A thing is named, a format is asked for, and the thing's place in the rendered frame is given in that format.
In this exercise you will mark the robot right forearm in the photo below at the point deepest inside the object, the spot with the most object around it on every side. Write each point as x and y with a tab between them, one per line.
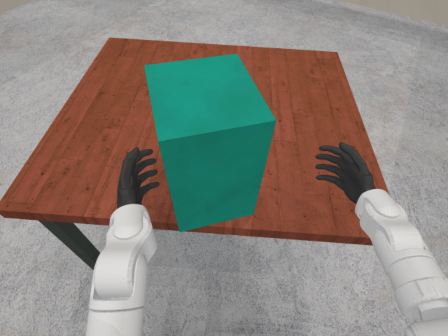
421	289

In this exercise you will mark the table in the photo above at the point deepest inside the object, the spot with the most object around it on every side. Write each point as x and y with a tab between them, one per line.
72	175

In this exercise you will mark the robot left forearm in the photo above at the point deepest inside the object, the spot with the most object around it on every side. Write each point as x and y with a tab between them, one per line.
119	282

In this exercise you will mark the carton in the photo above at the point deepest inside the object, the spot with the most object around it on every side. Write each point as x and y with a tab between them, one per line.
214	131

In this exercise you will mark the robot right hand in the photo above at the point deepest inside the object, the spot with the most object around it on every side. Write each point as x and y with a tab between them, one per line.
354	177

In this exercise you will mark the robot right upper arm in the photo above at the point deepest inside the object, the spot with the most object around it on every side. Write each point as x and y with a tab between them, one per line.
435	327

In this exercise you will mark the robot left hand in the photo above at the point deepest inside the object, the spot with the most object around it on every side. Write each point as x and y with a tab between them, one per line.
129	190

